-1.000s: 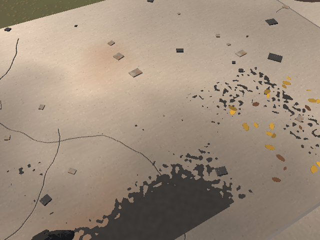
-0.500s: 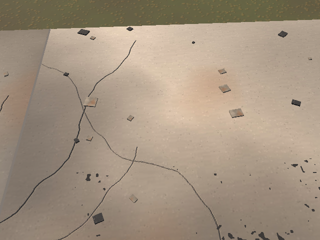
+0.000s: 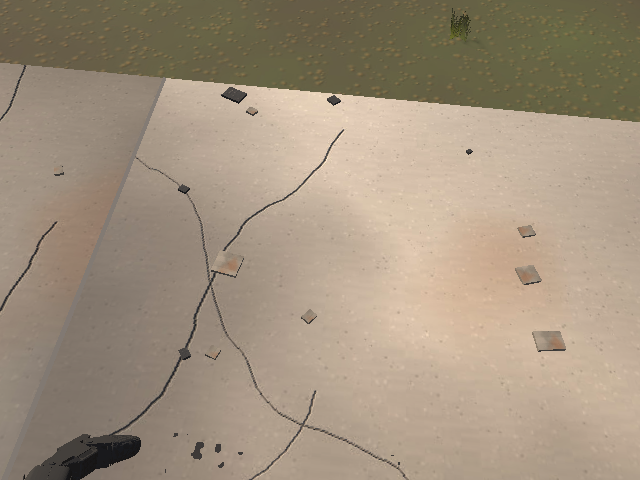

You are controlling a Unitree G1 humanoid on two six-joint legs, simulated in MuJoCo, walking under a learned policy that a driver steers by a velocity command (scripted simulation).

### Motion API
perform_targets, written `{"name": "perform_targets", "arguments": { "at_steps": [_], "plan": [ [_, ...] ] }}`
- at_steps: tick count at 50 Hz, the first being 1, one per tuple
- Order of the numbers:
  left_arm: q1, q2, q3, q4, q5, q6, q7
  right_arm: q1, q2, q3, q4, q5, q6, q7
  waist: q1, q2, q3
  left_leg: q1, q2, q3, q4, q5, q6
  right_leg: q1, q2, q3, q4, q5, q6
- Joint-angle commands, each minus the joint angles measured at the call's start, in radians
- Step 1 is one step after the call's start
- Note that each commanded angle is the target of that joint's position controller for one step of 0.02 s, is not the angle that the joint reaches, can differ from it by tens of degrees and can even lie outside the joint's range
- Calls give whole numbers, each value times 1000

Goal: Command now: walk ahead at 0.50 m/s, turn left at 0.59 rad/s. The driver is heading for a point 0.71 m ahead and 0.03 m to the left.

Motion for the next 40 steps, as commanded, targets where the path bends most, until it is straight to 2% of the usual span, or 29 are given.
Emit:
{"name": "perform_targets", "arguments": {
  "at_steps": [1, 3, 4, 5, 6, 7, 8, 9, 10, 11, 12, 14, 18, 20, 23, 25, 27, 28, 29, 30, 31, 32, 33, 34, 35, 36, 37, 38, 40],
  "plan": [
    [-104, 97, 24, -92, -8, -27, -12, 25, -164, -47, -40, 6, -4, -10, 4, 133, -15, -48, 238, -213, -49, 153, 126, 118, 45, -15, -82, 14, -15],
    [-71, 119, 34, -88, -10, -36, -16, 17, -164, -50, -39, 4, 2, -14, 27, 161, -20, -8, 254, -265, 9, 178, 113, 163, 49, -12, -102, -75, -40],
    [-21, 128, 41, -76, -11, -41, -14, 5, -159, -49, -42, 3, 6, -14, 55, 178, -32, -7, 248, -277, 47, 209, 101, 228, 55, -27, -123, -105, -58],
    [71, 149, 55, -52, -5, -45, -8, -7, -134, -40, -50, 1, 8, -12, 103, 172, -80, -26, 203, -256, 136, 264, 74, 367, 51, -40, -160, -98, -86],
    [207, 193, 69, -37, 13, -50, 0, -14, -80, -19, -67, -9, 5, -8, 165, 106, -207, -123, 147, -191, 372, 204, 38, 613, -78, 71, -132, -132, -145],
    [331, 279, 91, -11, 28, -38, 3, 114, -16, 1, -91, 10, -3, -8, 134, -180, -357, -470, -3, -48, 720, -175, -44, 979, -312, 491, -187, -319, -304],
    [337, 217, 79, 0, -1, -31, -6, 137, -90, -5, -85, 21, -7, -11, 134, -245, -343, -642, 51, -44, 891, -328, -59, 995, -377, 714, -273, -561, -333],
    [286, 141, 58, -16, -7, -24, -2, 46, -164, -25, -81, 20, -3, -10, 157, -129, -201, -689, 99, -45, 948, -238, -66, 872, -334, 575, -298, -604, -287],
    [236, 115, 48, -23, 1, -15, 2, -25, -171, -29, -92, 9, 3, -11, 150, -60, -118, -668, 135, -4, 941, -163, -71, 748, -291, 425, -305, -495, -251],
    [200, 94, 39, -16, 6, -9, 3, -67, -158, -31, -105, -2, 4, -8, 133, -41, -53, -645, 162, 3, 895, -111, -73, 639, -249, 319, -328, -377, -240],
    [183, 78, 32, -10, 12, -10, 7, -71, -142, -33, -110, -1, 7, -2, 110, -61, -32, -603, 191, 5, 857, -76, -70, 573, -218, 237, -351, -299, -227],
    [179, 78, 34, 5, 7, -17, 8, -59, -98, -26, -113, 10, 18, 6, 93, -81, -23, -563, 211, 32, 813, -50, -72, 517, -194, 133, -395, -220, -230],
    [215, 125, 47, 46, 4, -26, 5, -123, -54, -8, -141, -2, 18, 9, 98, -30, -11, -599, 216, 32, 652, 59, -87, 524, -208, 24, -441, -68, -271],
    [215, 136, 47, 59, -1, -22, 3, -164, -44, 0, -144, -3, 9, 18, 106, -21, -5, -575, 208, 52, 520, 159, -83, 534, -186, -46, -447, -13, -262],
    [256, 160, 48, 85, -17, -9, 5, -277, -28, 13, -166, -5, -9, 38, 144, -12, 23, -514, 189, 119, 341, 261, -75, 542, -171, -115, -449, 2, -244],
    [303, 178, 51, 111, -26, 1, 4, -335, -29, 16, -186, 0, -14, 48, 160, -16, 40, -504, 180, 140, 274, 250, -64, 589, -194, -114, -441, 13, -241],
    [327, 193, 54, 133, -34, 14, 5, -361, -48, 11, -202, 0, -16, 54, 151, -31, 46, -494, 166, 151, 224, 184, -40, 655, -226, -111, -409, 85, -230],
    [327, 203, 56, 140, -37, 21, 7, -352, -61, 6, -204, -2, -16, 56, 133, -42, 36, -458, 150, 164, 201, 146, -24, 680, -233, -118, -373, 181, -221],
    [319, 215, 57, 145, -40, 27, 9, -304, -83, -5, -193, -7, -16, 55, 95, -56, -1, -367, 122, 186, 174, 126, -4, 691, -227, -137, -300, 342, -207],
    [306, 213, 53, 149, -43, 33, 13, -181, -115, -26, -155, -12, -15, 51, 18, -50, -76, -179, 90, 214, 125, 170, 25, 661, -196, -180, -154, 477, -182],
    [313, 183, 40, 145, -32, 31, 18, -26, -169, -53, -106, -13, -10, 40, -51, -32, -174, 80, 105, 182, 143, 202, 53, 532, -151, -215, 47, 421, -146],
    [367, 88, 4, 101, 1, 17, 12, 108, -281, -76, -90, -30, -4, 23, -57, 173, -337, 482, 376, -210, 166, 184, 181, 159, -45, -237, 442, -11, -84],
    [386, 65, -10, 112, -4, -5, 4, 113, -261, -65, -85, -13, -5, 25, -35, 277, -461, 557, 510, -581, -3, 76, 283, -25, 68, -90, 670, -619, -63],
    [306, 158, 19, 93, -38, -18, -4, 65, -195, -42, -86, -14, -11, 31, -46, 194, -336, 461, 475, -481, -32, 22, 237, -125, 7, -23, 737, -596, -77],
    [232, 155, 17, 68, -51, -23, -5, 5, -162, -31, -86, -14, -16, 31, -25, 169, -207, 321, 428, -331, -47, 63, 203, -150, -35, -48, 709, -516, -88],
    [211, 141, 16, 68, -36, -22, -1, -53, -132, -21, -82, -16, -21, 35, 11, 116, -126, 183, 383, -229, -78, 137, 181, -119, -69, -59, 639, -441, -84],
    [221, 138, 22, 76, -21, -12, 2, -96, -101, -12, -85, -21, -27, 37, 47, 126, -90, 82, 349, -162, -112, 197, 165, -59, -95, -50, 580, -386, -78],
    [249, 121, 19, 86, -18, 0, 1, -120, -96, -11, -84, -26, -32, 38, 75, 139, -79, 15, 334, -131, -149, 213, 165, -1, -104, -47, 558, -348, -70],
    [272, 86, 13, 99, -17, 22, 2, -131, -102, -15, -68, -24, -48, 35, 101, 124, -65, -42, 333, -70, -200, 268, 179, 21, -104, -52, 517, -301, -49]
  ]
}}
